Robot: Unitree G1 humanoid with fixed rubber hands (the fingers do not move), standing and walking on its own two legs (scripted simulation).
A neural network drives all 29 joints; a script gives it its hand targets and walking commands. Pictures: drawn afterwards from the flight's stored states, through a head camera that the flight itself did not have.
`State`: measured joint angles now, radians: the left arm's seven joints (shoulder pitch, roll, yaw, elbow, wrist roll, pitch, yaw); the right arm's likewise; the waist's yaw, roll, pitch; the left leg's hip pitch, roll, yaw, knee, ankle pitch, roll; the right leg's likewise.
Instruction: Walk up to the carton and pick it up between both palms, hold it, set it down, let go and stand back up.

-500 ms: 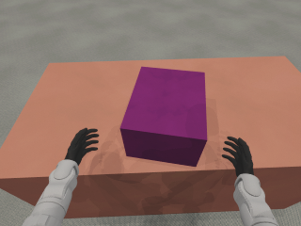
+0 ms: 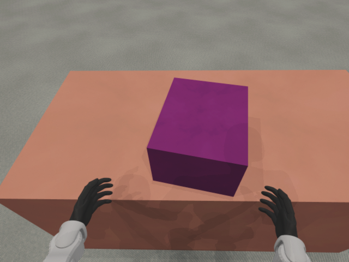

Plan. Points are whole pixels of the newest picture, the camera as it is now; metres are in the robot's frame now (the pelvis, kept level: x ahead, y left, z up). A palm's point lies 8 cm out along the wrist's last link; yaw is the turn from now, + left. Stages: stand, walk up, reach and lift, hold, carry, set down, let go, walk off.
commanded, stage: set down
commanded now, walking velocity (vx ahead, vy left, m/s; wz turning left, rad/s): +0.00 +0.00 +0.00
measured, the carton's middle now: (201, 132) +0.50 -0.09 -0.04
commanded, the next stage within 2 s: let go in 1.34 s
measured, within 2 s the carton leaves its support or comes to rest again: neither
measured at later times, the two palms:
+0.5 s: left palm (77, 250) +0.18 +0.23 -0.04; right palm (282, 240) +0.17 -0.23 -0.04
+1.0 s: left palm (80, 256) +0.17 +0.23 -0.06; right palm (281, 250) +0.15 -0.23 -0.07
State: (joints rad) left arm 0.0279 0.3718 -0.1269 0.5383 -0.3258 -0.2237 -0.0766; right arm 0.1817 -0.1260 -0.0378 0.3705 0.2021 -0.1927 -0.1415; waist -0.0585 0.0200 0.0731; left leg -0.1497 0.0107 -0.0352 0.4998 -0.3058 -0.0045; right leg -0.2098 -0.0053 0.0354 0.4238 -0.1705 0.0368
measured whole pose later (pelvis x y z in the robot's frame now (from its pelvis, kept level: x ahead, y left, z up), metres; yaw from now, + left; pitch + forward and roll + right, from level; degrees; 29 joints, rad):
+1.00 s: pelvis +0.01 +0.00 +0.00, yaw -2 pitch -5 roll -1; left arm 0.23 0.27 -0.07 0.51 -0.15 -0.10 -0.04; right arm 0.25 -0.13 -0.07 0.58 0.05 -0.25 -0.07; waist 0.02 0.04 0.12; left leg -0.05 0.03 0.01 0.43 -0.30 -0.01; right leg -0.13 0.01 0.07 0.39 -0.17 0.03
